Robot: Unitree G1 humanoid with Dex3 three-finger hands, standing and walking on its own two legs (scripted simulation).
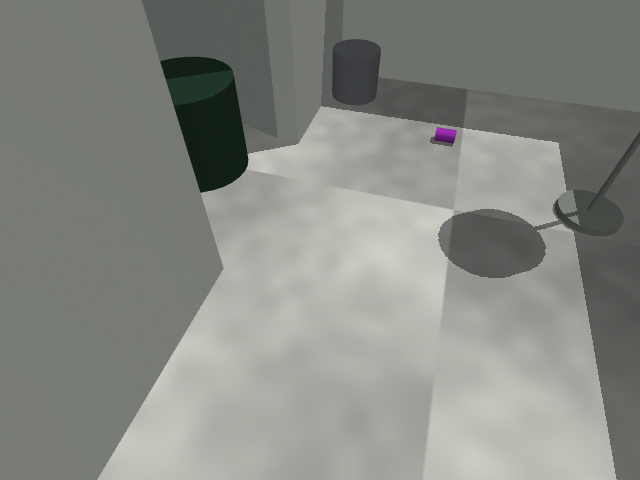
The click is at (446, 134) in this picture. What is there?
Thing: lying can
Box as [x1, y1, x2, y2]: [434, 127, 456, 143]
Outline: 437,127 434,139 453,143 456,130
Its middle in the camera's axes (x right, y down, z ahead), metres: +0.68 -0.57 +2.17
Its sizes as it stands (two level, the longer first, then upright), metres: 0.106 0.072 0.072
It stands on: the floor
